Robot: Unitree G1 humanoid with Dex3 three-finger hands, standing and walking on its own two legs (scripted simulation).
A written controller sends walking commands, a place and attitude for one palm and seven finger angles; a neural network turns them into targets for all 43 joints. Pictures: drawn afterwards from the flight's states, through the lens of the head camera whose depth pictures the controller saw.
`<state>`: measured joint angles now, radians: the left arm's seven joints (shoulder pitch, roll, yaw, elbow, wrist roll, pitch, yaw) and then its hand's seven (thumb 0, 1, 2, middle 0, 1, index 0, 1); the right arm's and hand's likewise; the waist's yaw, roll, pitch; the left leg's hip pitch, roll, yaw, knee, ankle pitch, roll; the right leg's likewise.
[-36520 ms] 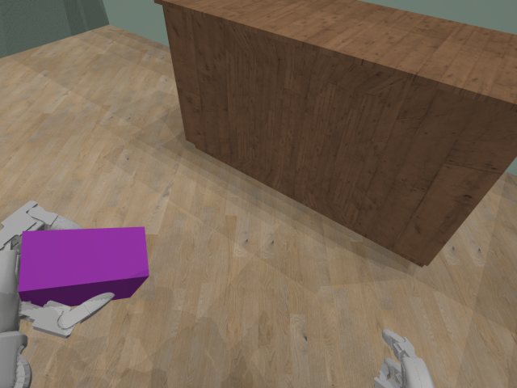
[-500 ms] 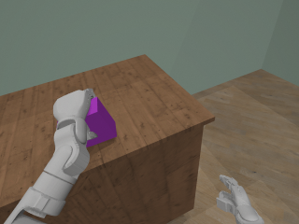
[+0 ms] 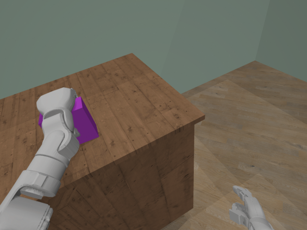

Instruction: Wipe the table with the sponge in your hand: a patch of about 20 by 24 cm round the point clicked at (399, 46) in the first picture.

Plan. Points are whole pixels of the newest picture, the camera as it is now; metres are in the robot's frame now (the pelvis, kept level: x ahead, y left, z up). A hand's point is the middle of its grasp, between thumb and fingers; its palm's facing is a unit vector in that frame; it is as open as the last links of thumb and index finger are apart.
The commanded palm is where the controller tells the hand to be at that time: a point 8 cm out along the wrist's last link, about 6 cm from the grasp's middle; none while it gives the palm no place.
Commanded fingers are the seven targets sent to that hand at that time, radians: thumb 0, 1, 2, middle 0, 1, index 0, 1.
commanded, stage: wipe forward along the third lane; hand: left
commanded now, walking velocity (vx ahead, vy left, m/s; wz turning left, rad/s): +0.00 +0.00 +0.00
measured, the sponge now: (74, 129) +0.35 +0.26 +0.12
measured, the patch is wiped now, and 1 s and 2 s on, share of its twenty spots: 1.00 1.00 1.00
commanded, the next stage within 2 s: wipe back along the third lane in 0.84 s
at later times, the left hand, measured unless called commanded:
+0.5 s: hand (65, 109) +0.39 +0.29 +0.16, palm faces -0.01 -0.02 -1.00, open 10.1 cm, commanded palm +0.37 +0.30 +0.19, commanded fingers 0.00 0.10 1.30 -1.20 -1.60 -1.20 -1.60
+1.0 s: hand (59, 103) +0.42 +0.32 +0.16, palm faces -0.03 -0.02 -1.00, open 10.1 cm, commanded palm +0.39 +0.32 +0.18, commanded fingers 0.00 0.10 1.30 -1.20 -1.60 -1.20 -1.60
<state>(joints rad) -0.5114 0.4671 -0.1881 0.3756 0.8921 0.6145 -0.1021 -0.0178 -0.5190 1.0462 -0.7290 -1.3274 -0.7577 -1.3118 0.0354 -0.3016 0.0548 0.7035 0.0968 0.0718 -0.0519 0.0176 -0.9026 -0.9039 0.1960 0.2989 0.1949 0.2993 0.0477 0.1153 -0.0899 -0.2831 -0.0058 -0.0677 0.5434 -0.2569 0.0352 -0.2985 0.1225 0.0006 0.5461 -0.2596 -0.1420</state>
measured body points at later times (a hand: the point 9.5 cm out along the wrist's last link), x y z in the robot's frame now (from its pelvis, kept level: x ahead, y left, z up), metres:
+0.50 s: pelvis +0.00 +0.00 +0.00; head +0.01 -0.06 +0.44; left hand +0.39 +0.28 +0.21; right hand +0.18 -0.24 -0.13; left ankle +0.01 +0.16 -0.73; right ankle +0.01 -0.02 -0.73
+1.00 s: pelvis +0.00 +0.04 +0.00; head +0.01 -0.01 +0.45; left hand +0.42 +0.31 +0.21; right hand +0.12 -0.23 -0.13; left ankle +0.01 +0.17 -0.73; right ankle +0.01 -0.02 -0.73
